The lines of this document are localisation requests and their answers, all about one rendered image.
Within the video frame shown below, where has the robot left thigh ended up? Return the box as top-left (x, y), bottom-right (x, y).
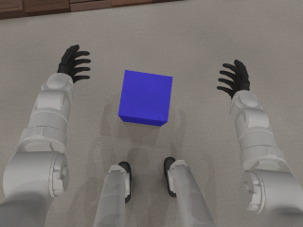
top-left (93, 169), bottom-right (130, 227)

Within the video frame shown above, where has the robot right forearm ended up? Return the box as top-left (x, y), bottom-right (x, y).
top-left (229, 90), bottom-right (303, 194)

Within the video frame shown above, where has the robot left forearm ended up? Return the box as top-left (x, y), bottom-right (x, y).
top-left (2, 73), bottom-right (75, 196)

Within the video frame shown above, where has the left robot hand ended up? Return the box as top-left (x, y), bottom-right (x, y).
top-left (57, 44), bottom-right (91, 84)

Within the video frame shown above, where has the robot right upper arm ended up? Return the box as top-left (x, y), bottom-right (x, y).
top-left (238, 168), bottom-right (303, 227)

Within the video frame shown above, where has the carton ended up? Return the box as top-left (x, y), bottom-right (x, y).
top-left (118, 70), bottom-right (173, 127)

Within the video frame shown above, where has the right robot hand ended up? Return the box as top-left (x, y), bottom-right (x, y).
top-left (217, 60), bottom-right (250, 99)

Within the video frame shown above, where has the robot left upper arm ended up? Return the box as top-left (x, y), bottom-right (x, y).
top-left (0, 150), bottom-right (70, 227)

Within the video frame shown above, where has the robot left foot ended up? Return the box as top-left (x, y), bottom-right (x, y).
top-left (118, 161), bottom-right (132, 203)

